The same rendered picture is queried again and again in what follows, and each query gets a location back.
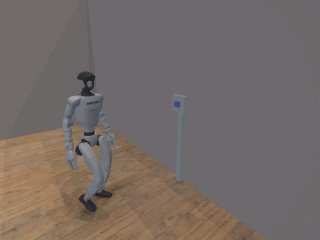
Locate right robot hand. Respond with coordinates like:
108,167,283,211
65,149,79,170

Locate robot right upper arm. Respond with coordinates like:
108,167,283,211
63,96,81,127

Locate robot right forearm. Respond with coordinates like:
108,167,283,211
62,119,74,151

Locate left robot hand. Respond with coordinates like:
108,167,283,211
107,133,118,149

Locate right robot shin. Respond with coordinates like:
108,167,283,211
83,177,104,202

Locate robot left upper arm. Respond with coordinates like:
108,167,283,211
94,93,104,119

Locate panel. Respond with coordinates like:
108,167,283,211
172,94,187,182

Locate robot left forearm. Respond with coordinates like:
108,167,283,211
99,115,112,135

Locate button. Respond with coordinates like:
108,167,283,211
174,101,180,108

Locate robot left thigh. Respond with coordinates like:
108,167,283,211
96,135,112,174

